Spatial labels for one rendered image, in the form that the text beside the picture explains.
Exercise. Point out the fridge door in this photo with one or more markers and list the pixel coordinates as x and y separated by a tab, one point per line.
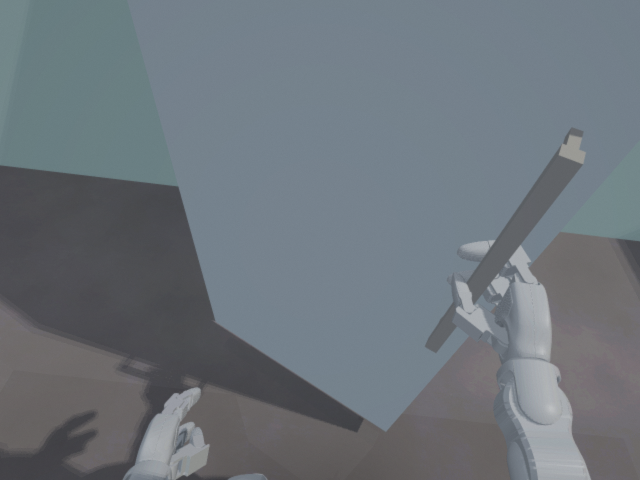
333	155

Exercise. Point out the robot right hand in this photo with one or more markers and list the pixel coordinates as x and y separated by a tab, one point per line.
521	306

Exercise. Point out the robot left hand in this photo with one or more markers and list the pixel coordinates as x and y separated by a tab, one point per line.
164	438

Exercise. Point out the left robot forearm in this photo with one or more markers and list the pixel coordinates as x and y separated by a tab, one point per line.
149	470

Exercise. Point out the handle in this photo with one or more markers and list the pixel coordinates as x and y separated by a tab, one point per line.
558	173

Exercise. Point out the right robot forearm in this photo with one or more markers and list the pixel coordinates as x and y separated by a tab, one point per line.
535	417

